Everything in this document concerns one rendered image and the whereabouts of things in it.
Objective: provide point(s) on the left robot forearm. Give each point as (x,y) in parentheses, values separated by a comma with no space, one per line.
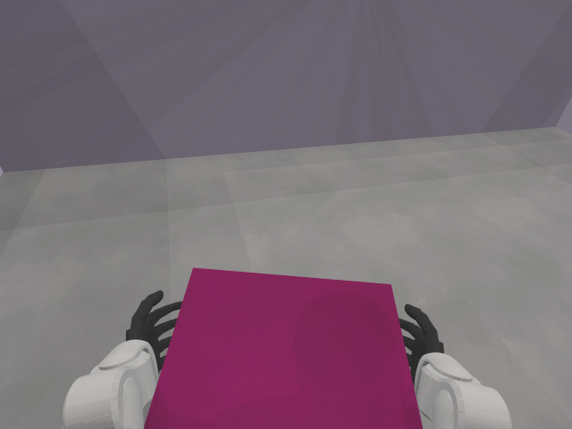
(115,392)

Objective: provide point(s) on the robot left hand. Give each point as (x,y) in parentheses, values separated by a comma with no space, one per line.
(143,325)

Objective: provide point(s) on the right robot forearm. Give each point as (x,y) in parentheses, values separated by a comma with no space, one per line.
(448,395)

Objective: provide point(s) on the carton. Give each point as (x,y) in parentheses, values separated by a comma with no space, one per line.
(269,351)

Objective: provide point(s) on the robot right hand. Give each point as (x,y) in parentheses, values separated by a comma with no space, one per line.
(426,337)

